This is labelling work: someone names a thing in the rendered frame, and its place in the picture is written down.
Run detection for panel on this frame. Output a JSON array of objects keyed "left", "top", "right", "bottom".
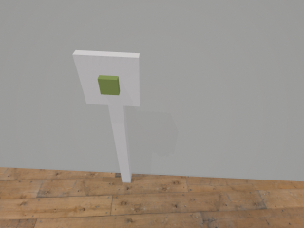
[{"left": 72, "top": 50, "right": 141, "bottom": 183}]

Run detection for button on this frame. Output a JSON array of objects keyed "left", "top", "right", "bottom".
[{"left": 97, "top": 75, "right": 120, "bottom": 95}]

